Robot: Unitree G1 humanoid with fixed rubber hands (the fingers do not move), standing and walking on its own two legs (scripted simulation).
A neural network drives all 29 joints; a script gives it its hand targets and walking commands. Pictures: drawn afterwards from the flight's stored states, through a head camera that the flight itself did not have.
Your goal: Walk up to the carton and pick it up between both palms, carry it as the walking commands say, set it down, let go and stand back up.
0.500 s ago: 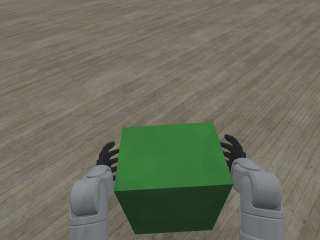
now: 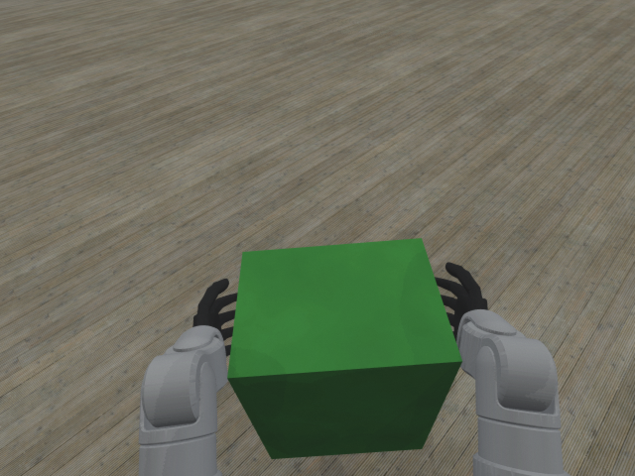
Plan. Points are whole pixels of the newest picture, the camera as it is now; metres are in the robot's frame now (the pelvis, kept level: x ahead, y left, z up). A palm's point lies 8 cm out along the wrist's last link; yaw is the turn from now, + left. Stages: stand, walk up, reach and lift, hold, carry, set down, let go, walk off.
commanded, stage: carry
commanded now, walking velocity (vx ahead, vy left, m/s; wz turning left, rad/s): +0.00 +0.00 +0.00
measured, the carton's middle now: (339, 358) +0.26 +0.00 +0.01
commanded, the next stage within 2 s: none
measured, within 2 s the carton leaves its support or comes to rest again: neither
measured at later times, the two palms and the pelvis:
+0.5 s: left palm (214, 329) +0.27 +0.15 +0.07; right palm (463, 316) +0.28 -0.15 +0.07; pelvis +0.01 +0.00 +0.00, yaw +0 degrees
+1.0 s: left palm (210, 307) +0.29 +0.16 +0.09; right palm (459, 299) +0.29 -0.15 +0.09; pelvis +0.03 +0.01 +0.00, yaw +0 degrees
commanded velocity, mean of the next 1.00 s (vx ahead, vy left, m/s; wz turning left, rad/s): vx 0.00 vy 0.04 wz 0.00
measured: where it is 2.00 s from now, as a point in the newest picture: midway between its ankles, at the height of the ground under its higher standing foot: outside the picture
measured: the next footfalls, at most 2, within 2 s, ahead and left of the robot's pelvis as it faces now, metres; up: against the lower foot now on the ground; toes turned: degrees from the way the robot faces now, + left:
none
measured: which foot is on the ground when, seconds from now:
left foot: down 0.00-1.00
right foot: down 0.00-1.00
